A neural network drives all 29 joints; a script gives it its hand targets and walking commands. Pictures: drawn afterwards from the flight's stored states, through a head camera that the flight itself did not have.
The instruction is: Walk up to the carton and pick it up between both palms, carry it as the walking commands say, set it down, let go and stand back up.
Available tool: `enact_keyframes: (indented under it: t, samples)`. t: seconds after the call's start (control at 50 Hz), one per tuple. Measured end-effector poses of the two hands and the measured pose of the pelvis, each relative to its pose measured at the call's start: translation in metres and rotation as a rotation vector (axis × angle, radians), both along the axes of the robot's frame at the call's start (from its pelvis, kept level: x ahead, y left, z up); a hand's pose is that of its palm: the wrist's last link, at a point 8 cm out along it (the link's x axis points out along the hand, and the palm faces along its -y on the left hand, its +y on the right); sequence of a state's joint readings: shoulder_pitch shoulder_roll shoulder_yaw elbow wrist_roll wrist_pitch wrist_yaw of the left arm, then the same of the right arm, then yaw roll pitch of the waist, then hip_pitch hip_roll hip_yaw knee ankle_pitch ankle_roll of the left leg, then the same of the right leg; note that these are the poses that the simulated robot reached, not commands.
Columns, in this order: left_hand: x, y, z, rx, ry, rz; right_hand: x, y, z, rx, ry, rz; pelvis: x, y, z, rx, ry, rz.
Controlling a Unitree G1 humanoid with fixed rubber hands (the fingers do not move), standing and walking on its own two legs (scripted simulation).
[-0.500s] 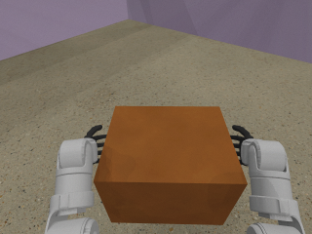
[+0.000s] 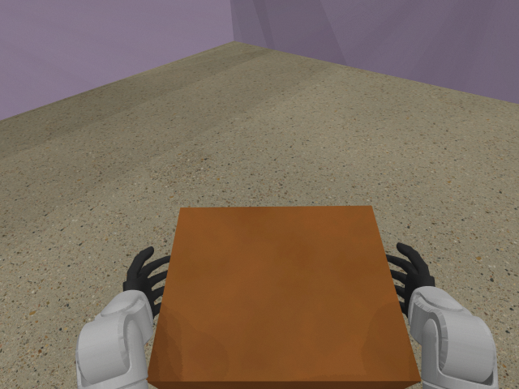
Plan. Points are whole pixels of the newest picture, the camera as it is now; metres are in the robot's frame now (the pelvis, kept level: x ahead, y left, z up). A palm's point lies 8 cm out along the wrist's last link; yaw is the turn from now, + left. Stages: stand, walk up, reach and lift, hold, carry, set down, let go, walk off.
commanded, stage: carry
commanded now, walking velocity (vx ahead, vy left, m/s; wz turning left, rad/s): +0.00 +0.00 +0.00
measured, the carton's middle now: (276, 306) +0.27 +0.00 +0.02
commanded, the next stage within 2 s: hold in 1.40 s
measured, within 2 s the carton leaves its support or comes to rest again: neither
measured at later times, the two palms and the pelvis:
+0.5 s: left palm (111, 343) +0.17 +0.20 +0.10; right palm (431, 357) +0.17 -0.18 +0.08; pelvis -0.08 +0.01 +0.00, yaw +0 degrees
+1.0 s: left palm (100, 386) +0.13 +0.20 +0.09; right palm out of the picture +0.13 -0.18 +0.08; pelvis -0.11 +0.01 +0.00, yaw -1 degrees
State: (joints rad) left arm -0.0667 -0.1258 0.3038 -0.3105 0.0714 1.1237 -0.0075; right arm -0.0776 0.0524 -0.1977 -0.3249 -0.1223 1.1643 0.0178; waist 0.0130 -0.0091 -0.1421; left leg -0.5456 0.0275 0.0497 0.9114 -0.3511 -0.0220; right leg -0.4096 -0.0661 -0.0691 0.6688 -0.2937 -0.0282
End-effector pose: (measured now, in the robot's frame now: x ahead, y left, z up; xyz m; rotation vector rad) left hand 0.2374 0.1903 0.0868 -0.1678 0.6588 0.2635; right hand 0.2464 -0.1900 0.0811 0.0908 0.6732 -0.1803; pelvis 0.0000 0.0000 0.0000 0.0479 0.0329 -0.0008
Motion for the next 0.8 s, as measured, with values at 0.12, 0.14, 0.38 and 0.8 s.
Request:
enact_keyframes:
  t: [0.12,0.14,0.38,0.8]
  samples:
    - [-0.006,0.007,0.017,0.038,-0.064,-0.053,-0.017,0.008,0.019,-0.045,-0.061,-0.007,-0.014,0.01,-0.002,-0.029,0.006,0.019]
    - [-0.009,0.01,0.016,0.039,-0.053,-0.059,-0.021,0.01,0.021,-0.051,-0.05,-0.01,-0.017,0.01,0.0,-0.023,0.0,0.018]
    - [-0.056,0.016,0.005,0.074,0.063,-0.084,-0.068,0.016,0.007,-0.073,0.067,0.008,-0.06,0.015,0.002,-0.033,-0.043,-0.003]
    - [-0.085,0.01,-0.007,0.025,0.037,-0.112,-0.119,0.012,0.004,-0.073,0.045,-0.071,-0.109,0.019,-0.005,-0.051,-0.055,-0.016]
